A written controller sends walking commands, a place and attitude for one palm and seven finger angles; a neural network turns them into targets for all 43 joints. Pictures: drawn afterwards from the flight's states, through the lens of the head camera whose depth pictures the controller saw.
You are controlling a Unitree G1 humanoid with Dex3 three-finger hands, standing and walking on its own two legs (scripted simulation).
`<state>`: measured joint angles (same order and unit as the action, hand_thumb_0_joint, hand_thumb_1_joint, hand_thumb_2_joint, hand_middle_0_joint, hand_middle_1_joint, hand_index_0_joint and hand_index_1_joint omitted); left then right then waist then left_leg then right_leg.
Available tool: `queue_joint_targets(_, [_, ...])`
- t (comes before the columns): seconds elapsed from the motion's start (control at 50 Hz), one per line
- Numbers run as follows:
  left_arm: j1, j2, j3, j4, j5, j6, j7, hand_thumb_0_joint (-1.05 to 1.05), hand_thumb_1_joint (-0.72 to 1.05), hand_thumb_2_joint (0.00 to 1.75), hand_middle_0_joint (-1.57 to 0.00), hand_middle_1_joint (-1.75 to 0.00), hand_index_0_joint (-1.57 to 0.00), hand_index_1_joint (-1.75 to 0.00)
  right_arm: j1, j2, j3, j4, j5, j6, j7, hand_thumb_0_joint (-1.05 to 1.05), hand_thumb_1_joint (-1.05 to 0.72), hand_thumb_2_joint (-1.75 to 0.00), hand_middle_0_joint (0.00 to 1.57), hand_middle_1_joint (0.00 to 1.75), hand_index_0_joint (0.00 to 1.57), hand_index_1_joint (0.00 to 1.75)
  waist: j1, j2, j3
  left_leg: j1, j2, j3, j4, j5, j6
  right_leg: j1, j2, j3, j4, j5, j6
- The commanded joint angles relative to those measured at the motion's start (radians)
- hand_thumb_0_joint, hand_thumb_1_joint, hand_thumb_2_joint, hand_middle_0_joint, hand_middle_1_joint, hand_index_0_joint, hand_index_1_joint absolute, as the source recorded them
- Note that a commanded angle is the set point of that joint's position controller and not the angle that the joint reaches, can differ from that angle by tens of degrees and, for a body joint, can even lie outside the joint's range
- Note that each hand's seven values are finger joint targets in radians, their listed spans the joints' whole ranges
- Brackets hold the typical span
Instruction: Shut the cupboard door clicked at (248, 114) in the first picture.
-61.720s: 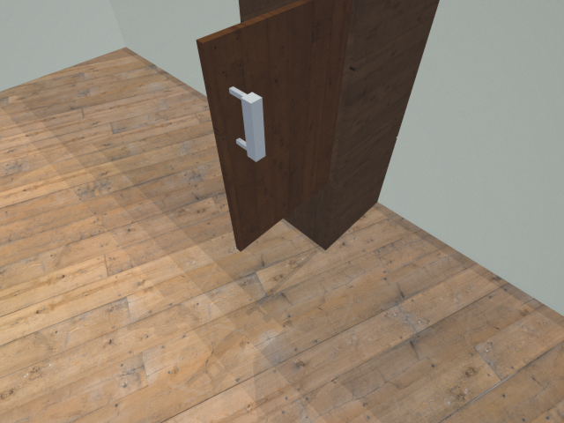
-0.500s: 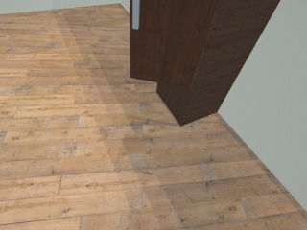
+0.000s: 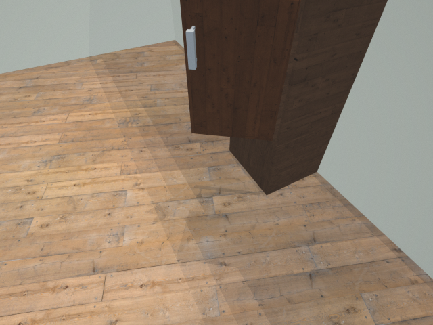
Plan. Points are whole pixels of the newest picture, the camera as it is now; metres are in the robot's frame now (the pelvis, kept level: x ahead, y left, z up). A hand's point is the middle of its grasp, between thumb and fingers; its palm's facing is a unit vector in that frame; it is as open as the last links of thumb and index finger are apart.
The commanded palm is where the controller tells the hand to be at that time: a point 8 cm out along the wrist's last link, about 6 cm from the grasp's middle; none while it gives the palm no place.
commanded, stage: let the arm hang, fingers relaxed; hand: left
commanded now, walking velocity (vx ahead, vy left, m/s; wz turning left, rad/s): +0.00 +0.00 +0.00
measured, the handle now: (192, 47) +1.00 +0.14 +0.08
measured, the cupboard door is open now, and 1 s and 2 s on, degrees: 54 54 54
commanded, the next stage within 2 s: look to check the result in 0.22 s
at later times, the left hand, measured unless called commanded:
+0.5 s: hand out of the picture +0.02 +0.19 -0.17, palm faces +0.00 -0.97 -0.23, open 7.4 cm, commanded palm none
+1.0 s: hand out of the picture +0.07 +0.19 -0.17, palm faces +0.00 -0.96 -0.27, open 7.4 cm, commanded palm none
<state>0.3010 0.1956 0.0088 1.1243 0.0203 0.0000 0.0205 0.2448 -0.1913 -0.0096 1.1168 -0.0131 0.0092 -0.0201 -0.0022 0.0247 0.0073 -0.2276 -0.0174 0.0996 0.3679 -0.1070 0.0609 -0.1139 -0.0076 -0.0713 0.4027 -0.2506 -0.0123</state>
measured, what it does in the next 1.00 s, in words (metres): stands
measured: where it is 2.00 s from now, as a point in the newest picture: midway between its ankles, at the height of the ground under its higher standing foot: outside the picture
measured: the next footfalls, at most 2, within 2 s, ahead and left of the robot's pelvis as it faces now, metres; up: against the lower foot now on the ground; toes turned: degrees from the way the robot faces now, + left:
left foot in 1.32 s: +0.20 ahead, +0.15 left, +0.00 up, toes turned +14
right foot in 1.66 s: +0.29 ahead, -0.07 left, +0.00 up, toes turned -4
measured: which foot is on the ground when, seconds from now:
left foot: down 0.00-1.00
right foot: down 0.00-1.00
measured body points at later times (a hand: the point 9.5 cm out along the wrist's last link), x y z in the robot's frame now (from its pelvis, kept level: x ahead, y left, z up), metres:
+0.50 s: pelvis +0.01 -0.01 +0.00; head +0.02 -0.01 +0.45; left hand +0.02 +0.24 -0.15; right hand +0.02 -0.26 -0.15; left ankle +0.06 +0.08 -0.74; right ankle -0.02 -0.11 -0.74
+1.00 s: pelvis +0.04 -0.02 +0.00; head +0.04 -0.02 +0.45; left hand +0.07 +0.24 -0.15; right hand +0.09 -0.29 -0.14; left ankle +0.06 +0.08 -0.74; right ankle -0.02 -0.11 -0.74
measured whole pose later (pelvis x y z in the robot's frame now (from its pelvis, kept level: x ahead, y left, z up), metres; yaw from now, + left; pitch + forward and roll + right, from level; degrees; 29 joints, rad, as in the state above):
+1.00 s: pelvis +0.04 -0.02 +0.00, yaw +0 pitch -2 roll +0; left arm 0.20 0.24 0.00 1.13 0.01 -0.02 0.02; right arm 0.16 -0.26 0.00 1.13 -0.01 0.00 -0.02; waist -0.01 0.00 0.04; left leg -0.17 0.00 0.08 0.35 -0.14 0.03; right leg -0.02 0.01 -0.08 0.31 -0.26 -0.03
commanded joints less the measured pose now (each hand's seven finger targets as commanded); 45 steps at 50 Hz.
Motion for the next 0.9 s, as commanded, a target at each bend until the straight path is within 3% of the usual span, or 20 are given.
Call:
queue_joint_targets(0.0, [0.044, 0.122, 0.022, -0.018, -0.001, -0.009, 0.01, 0.0, 0.9, 0.9, -0.2, -0.3, -0.2, -0.3, 0.036, -0.127, -0.023, -0.026, -0.002, -0.011, -0.007, 0.0, -0.9, -0.9, 0.2, 0.3, 0.2, 0.3, -0.007, -0.029, 0.098, 0.028, 0.136, -0.178, -0.11, -0.183, -0.017, -0.143, -0.097, 0.12, -0.121, -0.069, -0.041])
queue_joint_targets(0.14, [0.021, 0.128, 0.025, -0.019, -0.003, -0.014, 0.009, 0.0, 0.9, 0.9, -0.2, -0.3, -0.2, -0.3, 0.029, -0.131, -0.022, -0.022, -0.003, -0.015, -0.009, 0.0, -0.9, -0.9, 0.2, 0.3, 0.2, 0.3, -0.009, -0.002, 0.088, 0.039, 0.131, -0.17, -0.097, -0.141, -0.022, -0.124, -0.103, 0.123, -0.134, -0.05, -0.045])
queue_joint_targets(0.3, [-0.002, 0.142, 0.027, -0.017, -0.006, -0.022, 0.01, 0.0, 0.9, 0.9, -0.2, -0.3, -0.2, -0.3, 0.02, -0.147, -0.021, -0.021, 0.0, -0.024, -0.012, 0.0, -0.9, -0.9, 0.2, 0.3, 0.2, 0.3, -0.007, 0.0, 0.035, 0.08, 0.139, -0.167, -0.065, -0.005, -0.02, -0.066, -0.111, 0.119, -0.136, 0.042, -0.049])
queue_joint_targets(0.48, [-0.023, 0.158, 0.026, -0.012, -0.006, -0.021, 0.009, 0.0, 0.9, 0.9, -0.2, -0.3, -0.2, -0.3, -0.006, -0.165, -0.024, -0.017, 0.0, -0.018, -0.01, 0.0, -0.9, -0.9, 0.2, 0.3, 0.2, 0.3, -0.008, -0.014, 0.061, 0.093, 0.143, -0.159, -0.065, -0.014, -0.023, -0.074, -0.114, 0.121, -0.157, 0.037, -0.048])
queue_joint_targets(0.56, [-0.031, 0.175, 0.027, -0.016, -0.006, -0.024, 0.008, 0.0, 0.9, 0.9, -0.2, -0.3, -0.2, -0.3, -0.017, -0.184, -0.025, -0.021, 0.002, -0.021, -0.009, 0.0, -0.9, -0.9, 0.2, 0.3, 0.2, 0.3, -0.008, -0.032, 0.023, 0.111, 0.147, -0.162, -0.06, 0.025, -0.021, -0.05, -0.115, 0.121, -0.155, 0.07, -0.047])
queue_joint_targets(0.88, [-0.078, 0.213, 0.029, -0.024, -0.005, -0.03, 0.007, 0.0, 0.9, 0.9, -0.2, -0.3, -0.2, -0.3, -0.081, -0.221, -0.024, -0.026, 0.001, -0.027, -0.008, 0.0, -0.9, -0.9, 0.2, 0.3, 0.2, 0.3, -0.007, -0.022, 0.008, 0.145, 0.156, -0.156, -0.062, 0.116, -0.024, -0.011, -0.127, 0.121, -0.161, 0.189, -0.039])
